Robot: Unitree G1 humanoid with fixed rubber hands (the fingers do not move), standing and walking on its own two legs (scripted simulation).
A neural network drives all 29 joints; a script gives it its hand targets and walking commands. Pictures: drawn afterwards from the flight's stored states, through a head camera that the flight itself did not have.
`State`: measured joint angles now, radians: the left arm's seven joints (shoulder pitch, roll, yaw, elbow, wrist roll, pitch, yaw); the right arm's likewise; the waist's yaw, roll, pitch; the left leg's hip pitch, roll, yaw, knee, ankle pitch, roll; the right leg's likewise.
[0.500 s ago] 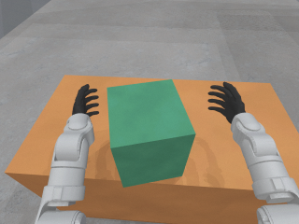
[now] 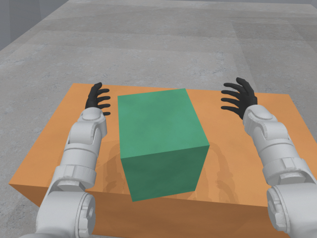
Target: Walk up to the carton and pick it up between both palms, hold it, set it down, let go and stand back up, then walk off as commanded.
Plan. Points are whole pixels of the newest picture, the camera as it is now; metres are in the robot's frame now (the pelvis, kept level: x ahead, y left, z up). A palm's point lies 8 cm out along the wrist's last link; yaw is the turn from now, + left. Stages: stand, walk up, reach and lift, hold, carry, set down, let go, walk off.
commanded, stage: reach and lift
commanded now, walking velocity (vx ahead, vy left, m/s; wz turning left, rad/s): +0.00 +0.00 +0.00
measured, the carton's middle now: (158, 146) +0.39 +0.02 -0.01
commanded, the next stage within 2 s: none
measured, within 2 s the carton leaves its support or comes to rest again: neither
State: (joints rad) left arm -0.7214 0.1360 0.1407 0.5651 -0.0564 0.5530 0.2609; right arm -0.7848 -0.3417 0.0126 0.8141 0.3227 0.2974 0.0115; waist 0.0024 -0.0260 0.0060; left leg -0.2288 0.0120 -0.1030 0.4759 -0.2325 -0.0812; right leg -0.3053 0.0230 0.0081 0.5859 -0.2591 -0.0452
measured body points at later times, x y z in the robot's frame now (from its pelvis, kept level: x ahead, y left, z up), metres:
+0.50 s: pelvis +0.01 +0.00 +0.00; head +0.05 -0.01 +0.45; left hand +0.40 +0.18 +0.02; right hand +0.44 -0.20 +0.05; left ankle +0.02 +0.18 -0.73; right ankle +0.03 -0.08 -0.73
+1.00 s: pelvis +0.03 +0.00 +0.00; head +0.09 -0.01 +0.44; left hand +0.39 +0.17 +0.00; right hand +0.45 -0.18 +0.03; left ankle +0.02 +0.18 -0.73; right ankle +0.03 -0.08 -0.73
